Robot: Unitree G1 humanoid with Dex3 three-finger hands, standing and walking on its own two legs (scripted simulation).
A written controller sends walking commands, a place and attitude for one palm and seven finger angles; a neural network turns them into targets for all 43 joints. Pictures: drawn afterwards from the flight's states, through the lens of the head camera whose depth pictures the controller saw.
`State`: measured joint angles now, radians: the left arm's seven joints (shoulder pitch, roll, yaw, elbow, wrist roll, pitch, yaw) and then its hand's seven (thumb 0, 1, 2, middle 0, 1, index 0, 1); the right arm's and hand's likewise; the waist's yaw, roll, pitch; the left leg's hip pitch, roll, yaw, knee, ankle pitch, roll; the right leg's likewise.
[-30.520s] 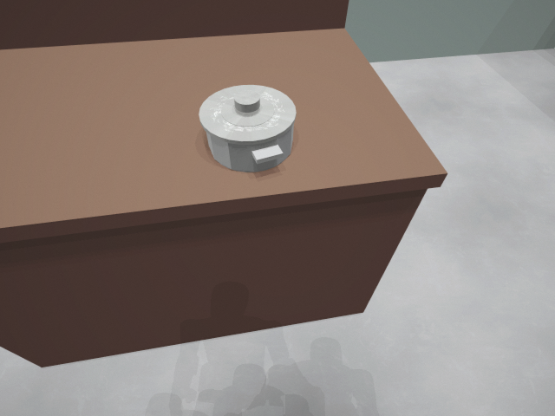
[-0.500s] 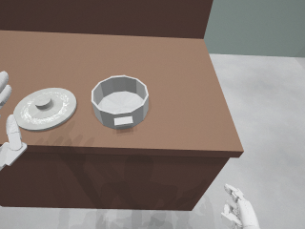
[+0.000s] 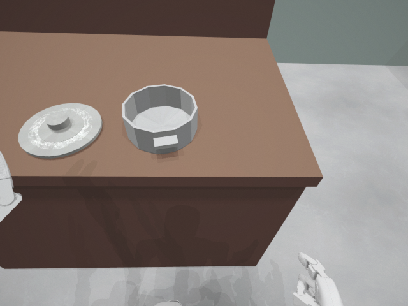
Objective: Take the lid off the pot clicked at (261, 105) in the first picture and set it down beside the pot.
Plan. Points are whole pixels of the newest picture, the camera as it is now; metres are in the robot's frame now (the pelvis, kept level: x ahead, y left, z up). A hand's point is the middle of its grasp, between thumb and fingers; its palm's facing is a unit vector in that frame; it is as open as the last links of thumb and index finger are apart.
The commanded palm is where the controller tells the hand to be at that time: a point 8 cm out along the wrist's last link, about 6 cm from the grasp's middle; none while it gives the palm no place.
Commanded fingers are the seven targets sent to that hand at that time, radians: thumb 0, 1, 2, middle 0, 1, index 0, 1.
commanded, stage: step back with the hand held close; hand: left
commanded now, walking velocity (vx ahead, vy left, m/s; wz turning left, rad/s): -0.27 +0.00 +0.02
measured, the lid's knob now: (58, 120) +0.50 +0.39 +0.06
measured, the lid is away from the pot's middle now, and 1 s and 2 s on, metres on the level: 0.25 0.25 0.25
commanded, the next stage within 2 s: stop stepping back and stand still in 0.86 s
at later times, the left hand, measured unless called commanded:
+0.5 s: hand (8, 234) +0.15 +0.22 +0.23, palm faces +0.39 -0.83 -0.39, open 7.4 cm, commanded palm +0.09 +0.27 +0.24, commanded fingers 0.00 0.90 0.90 -0.20 -0.30 -0.20 -0.30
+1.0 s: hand out of the picture +0.07 +0.20 +0.23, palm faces +0.28 -0.87 -0.41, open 7.4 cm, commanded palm +0.00 +0.27 +0.24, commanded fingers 0.00 0.90 0.90 -0.20 -0.30 -0.20 -0.30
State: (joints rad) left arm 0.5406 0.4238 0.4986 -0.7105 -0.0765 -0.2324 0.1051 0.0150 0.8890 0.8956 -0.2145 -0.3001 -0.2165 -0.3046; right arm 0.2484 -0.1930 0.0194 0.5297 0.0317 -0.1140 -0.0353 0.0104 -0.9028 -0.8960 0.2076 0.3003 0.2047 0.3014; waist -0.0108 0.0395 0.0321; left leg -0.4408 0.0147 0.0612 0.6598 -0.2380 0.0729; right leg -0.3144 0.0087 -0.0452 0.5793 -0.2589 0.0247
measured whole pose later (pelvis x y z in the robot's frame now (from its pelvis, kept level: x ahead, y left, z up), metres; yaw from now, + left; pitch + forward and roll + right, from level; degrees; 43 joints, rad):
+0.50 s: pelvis -0.04 -0.01 -0.01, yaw +0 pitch -1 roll -2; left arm 0.51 0.44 0.46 -0.77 -0.06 -0.27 0.13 0.01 0.89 0.90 -0.22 -0.30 -0.22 -0.30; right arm 0.24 -0.19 -0.01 0.58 0.01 -0.10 -0.01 0.01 -0.90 -0.90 0.21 0.30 0.20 0.30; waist -0.02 -0.04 0.04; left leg -0.49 0.00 0.02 0.82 -0.43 0.02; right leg -0.40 -0.01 -0.04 0.62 -0.21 0.01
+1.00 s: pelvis -0.14 +0.00 +0.00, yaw -3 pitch +0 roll -1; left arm 0.45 0.44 0.39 -0.68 -0.05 -0.27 0.08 0.01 0.89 0.90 -0.22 -0.30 -0.22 -0.30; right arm 0.23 -0.19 -0.03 0.64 0.04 -0.10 0.00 0.01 -0.90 -0.90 0.21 0.30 0.20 0.30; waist -0.02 -0.03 -0.02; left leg -0.54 0.00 0.00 1.05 -0.46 -0.02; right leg -0.29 -0.03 -0.03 0.59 -0.29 0.03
